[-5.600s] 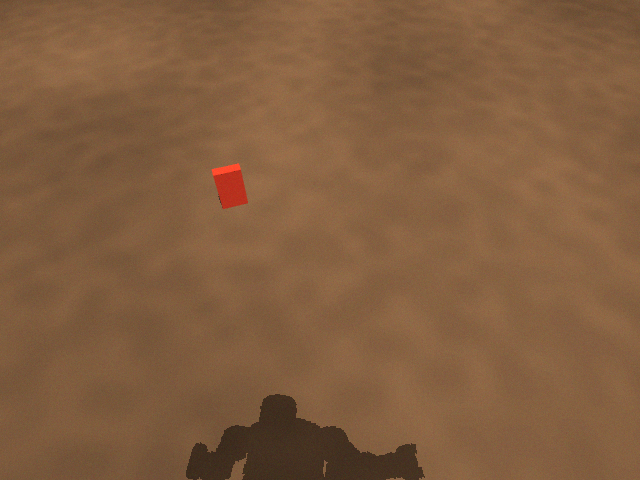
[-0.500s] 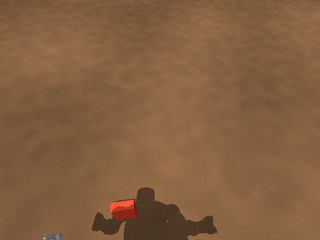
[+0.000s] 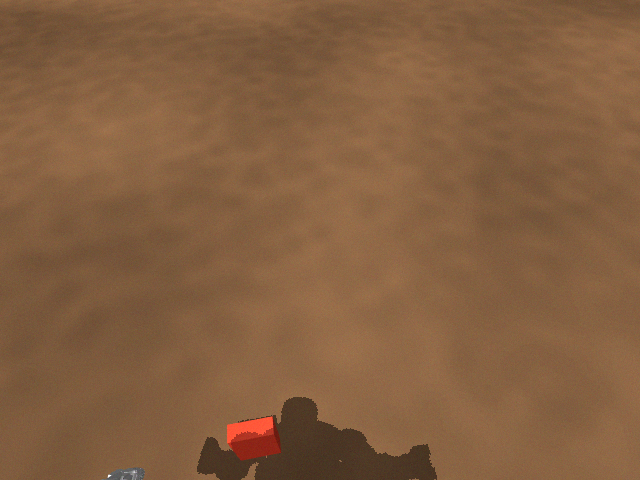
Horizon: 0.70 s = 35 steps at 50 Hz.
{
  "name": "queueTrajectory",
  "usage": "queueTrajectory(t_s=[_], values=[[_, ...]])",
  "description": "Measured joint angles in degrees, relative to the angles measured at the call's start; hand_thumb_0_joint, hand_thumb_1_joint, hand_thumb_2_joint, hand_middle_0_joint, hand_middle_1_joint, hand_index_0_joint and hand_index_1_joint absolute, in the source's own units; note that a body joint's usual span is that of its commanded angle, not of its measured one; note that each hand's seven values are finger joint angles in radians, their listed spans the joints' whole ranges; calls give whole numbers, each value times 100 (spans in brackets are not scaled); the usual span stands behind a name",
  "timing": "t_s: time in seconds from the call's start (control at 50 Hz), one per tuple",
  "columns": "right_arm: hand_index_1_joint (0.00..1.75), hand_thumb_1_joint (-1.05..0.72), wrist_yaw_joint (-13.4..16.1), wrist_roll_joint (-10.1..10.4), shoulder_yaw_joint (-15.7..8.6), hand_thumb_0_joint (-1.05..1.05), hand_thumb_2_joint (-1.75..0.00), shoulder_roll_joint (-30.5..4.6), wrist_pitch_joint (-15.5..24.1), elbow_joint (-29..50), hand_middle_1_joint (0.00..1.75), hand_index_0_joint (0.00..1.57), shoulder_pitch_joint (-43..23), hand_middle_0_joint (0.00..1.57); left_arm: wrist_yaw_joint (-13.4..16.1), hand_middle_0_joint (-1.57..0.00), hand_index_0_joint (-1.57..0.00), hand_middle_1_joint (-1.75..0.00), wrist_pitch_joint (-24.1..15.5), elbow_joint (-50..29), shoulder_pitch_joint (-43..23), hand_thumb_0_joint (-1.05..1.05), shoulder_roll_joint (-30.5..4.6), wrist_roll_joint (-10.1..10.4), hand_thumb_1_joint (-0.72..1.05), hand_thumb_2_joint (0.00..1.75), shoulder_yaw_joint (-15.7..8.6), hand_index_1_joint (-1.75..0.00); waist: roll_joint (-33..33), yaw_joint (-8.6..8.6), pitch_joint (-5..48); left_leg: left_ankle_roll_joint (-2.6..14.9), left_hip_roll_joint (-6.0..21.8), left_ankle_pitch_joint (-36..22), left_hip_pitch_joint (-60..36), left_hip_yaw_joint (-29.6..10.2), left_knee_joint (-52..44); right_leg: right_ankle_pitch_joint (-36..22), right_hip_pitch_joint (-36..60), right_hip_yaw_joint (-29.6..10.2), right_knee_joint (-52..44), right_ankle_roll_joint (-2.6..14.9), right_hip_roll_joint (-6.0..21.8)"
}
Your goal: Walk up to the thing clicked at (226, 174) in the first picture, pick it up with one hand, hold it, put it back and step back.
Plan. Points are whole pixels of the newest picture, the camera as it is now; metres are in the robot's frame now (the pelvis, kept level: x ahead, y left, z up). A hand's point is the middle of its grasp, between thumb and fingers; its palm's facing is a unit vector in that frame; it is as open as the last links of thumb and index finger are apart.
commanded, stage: walk up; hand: left
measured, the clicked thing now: (255, 439) +0.32 +0.21 -0.68
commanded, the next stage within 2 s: stand in 0.54 s
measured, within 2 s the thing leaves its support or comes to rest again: neither
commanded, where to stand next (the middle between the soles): +0.01 +0.00 m, yaw +1 degrees
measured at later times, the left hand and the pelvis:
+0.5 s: hand out of the picture +0.09 +0.25 -0.15, palm faces -0.03 -0.94 -0.33, open 7.4 cm; pelvis +0.01 +0.00 +0.00, yaw +0 degrees
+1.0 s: hand out of the picture +0.07 +0.25 -0.15, palm faces -0.03 -0.94 -0.34, open 7.4 cm; pelvis -0.01 +0.00 +0.00, yaw +0 degrees
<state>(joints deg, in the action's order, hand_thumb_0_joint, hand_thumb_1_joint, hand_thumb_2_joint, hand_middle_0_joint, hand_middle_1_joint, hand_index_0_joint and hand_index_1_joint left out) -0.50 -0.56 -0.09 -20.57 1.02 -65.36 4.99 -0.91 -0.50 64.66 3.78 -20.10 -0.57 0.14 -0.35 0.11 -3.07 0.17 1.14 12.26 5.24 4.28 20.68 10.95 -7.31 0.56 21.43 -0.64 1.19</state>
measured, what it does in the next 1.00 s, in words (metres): stands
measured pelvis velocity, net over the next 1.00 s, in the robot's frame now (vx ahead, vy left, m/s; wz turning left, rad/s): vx -0.01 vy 0.00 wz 0.00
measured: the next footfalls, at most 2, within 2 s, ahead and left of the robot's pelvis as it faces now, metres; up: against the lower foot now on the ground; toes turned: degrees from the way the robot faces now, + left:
none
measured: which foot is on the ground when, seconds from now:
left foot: down 0.00-1.00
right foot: down 0.00-1.00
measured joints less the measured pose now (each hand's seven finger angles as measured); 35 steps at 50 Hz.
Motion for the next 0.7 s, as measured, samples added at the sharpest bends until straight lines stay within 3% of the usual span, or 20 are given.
queueTrajectory(t_s=[0.7], values=[[30, -91, 34, 16, -16, 1, -89, 91, -39, -1, 30, 20, -44, 21, 55, -20, -21, -30, 1, 26, 46, 0, 35, 12, 90, 90, -7, -30, 43, -40, -24, 12, -33, -150, -156, 19, -332, -164, 159, -15, -347, -40, 20]])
